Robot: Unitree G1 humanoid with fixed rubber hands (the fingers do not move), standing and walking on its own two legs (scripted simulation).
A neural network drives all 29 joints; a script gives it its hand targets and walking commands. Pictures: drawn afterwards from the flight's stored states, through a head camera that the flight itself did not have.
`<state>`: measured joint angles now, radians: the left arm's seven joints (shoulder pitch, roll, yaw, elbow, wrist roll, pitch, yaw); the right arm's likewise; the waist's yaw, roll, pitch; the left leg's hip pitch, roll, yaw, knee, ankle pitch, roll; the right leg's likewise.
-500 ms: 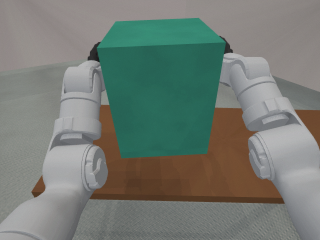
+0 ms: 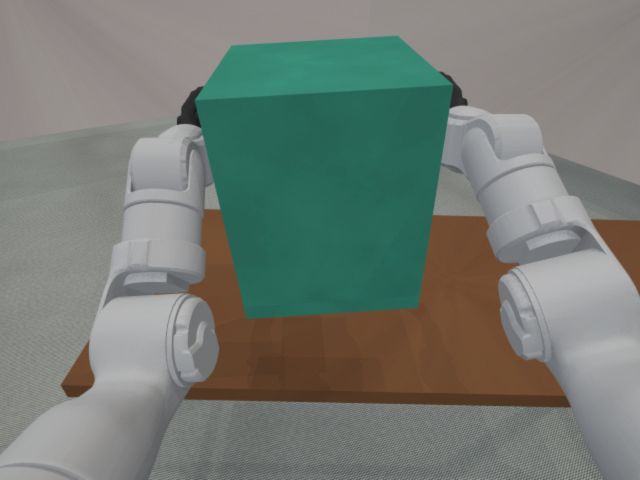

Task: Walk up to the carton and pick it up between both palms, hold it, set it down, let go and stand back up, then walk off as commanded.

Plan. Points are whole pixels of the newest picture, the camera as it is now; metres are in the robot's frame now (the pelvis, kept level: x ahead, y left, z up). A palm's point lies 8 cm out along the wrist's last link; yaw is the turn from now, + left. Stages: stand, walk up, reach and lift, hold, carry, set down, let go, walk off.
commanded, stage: hold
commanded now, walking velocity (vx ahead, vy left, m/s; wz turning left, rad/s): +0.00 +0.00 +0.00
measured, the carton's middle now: (323, 174) +0.37 +0.01 +0.28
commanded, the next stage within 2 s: set down in 0.50 s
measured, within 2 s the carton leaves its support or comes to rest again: neither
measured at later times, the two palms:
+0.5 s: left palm (192, 144) +0.37 +0.16 +0.31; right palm (450, 132) +0.37 -0.13 +0.33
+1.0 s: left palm (191, 149) +0.41 +0.17 +0.29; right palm (426, 144) +0.41 -0.12 +0.30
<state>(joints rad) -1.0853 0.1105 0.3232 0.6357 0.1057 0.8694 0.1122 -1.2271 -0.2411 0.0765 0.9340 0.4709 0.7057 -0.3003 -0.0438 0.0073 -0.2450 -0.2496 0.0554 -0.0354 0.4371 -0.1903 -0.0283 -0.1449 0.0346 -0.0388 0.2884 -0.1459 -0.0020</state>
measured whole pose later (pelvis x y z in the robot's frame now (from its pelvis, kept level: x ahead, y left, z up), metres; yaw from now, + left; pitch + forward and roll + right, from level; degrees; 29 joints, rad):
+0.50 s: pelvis +0.00 +0.00 +0.00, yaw +0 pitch +0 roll -2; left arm -1.08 0.12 0.32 0.62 0.10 0.88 0.11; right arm -1.22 -0.24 0.10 0.92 0.48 0.71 -0.30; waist -0.05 0.02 -0.24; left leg -0.24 0.05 -0.04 0.44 -0.19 -0.03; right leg -0.14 0.03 -0.04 0.29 -0.15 0.00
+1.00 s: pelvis +0.01 +0.00 +0.00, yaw +1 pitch -2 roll -1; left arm -1.11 0.13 0.35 0.80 0.19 0.63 0.07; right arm -1.22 -0.16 -0.03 1.10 0.33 0.44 -0.23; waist -0.05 -0.02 -0.17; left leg -0.16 0.03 -0.05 0.36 -0.17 -0.02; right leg -0.07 0.01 -0.05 0.25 -0.15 0.00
